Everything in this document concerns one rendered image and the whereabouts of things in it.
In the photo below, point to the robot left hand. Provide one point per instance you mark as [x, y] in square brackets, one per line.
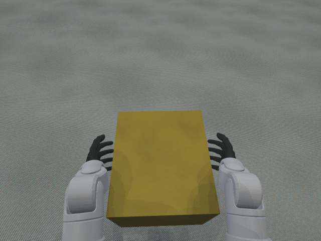
[95, 153]

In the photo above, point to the robot left forearm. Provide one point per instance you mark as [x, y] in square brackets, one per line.
[84, 203]

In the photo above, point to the carton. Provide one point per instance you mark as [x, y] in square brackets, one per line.
[161, 170]

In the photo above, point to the robot right forearm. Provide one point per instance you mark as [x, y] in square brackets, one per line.
[244, 202]

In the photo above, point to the robot right hand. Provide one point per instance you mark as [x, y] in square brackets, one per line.
[226, 152]

